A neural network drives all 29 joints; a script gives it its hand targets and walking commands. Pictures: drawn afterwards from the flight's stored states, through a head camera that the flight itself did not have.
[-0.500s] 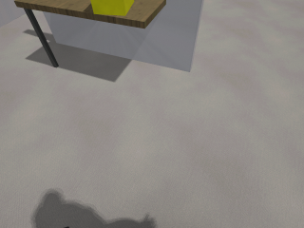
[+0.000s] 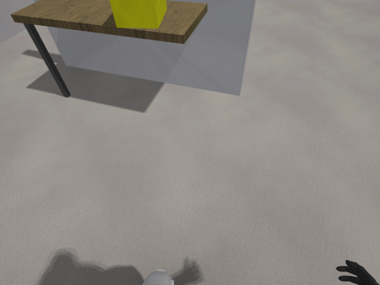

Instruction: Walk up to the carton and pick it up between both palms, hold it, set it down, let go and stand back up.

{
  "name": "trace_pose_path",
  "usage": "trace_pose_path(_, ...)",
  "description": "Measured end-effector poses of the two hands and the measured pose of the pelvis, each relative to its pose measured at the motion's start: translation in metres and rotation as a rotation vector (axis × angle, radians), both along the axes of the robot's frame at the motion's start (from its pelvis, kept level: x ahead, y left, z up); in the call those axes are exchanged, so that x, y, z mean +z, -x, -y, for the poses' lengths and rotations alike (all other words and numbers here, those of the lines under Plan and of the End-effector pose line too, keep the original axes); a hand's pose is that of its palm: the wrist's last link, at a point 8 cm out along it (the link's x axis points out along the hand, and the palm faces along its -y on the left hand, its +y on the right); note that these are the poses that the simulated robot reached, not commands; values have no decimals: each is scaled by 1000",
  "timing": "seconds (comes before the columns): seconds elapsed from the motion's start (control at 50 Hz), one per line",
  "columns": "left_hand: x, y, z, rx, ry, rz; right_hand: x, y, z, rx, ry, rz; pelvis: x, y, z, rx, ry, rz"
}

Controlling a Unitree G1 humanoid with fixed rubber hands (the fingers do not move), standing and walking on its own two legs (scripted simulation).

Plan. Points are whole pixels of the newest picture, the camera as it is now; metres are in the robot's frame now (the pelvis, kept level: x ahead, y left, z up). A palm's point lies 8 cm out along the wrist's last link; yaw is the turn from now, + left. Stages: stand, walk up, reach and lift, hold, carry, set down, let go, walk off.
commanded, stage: walk up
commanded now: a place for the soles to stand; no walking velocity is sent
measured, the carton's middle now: (140, 2) +1.50 +0.38 +0.01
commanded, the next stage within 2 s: none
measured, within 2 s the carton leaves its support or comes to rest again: neither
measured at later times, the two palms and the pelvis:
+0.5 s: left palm (77, 174) +0.38 +0.35 -0.05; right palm (322, 280) +0.17 -0.25 -0.12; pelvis +0.19 +0.07 -0.02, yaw -12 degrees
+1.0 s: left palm (71, 124) +0.60 +0.47 -0.08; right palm (253, 178) +0.40 -0.13 -0.08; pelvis +0.41 +0.19 -0.02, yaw -17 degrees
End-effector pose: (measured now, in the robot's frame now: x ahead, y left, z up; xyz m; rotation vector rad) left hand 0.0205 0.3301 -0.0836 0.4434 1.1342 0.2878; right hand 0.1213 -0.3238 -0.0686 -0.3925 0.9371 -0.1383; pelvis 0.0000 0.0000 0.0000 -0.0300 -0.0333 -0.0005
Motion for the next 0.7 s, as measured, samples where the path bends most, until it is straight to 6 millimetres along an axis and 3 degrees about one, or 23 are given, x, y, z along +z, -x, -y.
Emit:
trace_pose_path(0.06,-15,-38,-40,-32,-21,30,-7,-14,-25,-2,36,41,-20,-22,-29,-13,-17,8)
trace_pose_path(0.12,-18,-89,-55,-67,-17,69,-14,-4,-49,-65,21,35,-22,-38,-44,-54,-40,21)
trace_pose_path(0.2,0,-165,-47,-202,25,145,-14,18,-72,-155,-9,-30,-8,-64,-56,-94,-40,35)
trace_pose_path(0.28,21,-231,-33,-315,52,179,-16,31,-81,-232,-34,-88,0,-94,-64,-129,-34,31)
trace_pose_path(0.38,35,-307,-18,-411,26,230,-32,21,-76,-294,-56,-144,-6,-139,-64,-164,-40,25)
trace_pose_path(0.42,34,-334,-17,-433,-10,264,-45,6,-70,-297,-55,-157,-18,-158,-61,-176,-35,19)
trace_pose_path(0.48,33,-355,-20,-420,-47,284,-53,-30,-69,-288,-54,-161,-23,-181,-65,-197,-16,24)
trace_pose_path(0.6,39,-375,-42,-401,-56,240,-34,-128,-81,-218,-54,-37,-13,-231,-86,-217,-4,27)
trace_pose_path(0.7,33,-402,-80,-389,-63,198,-17,-205,-102,-171,-36,32,-12,-274,-110,-228,-2,28)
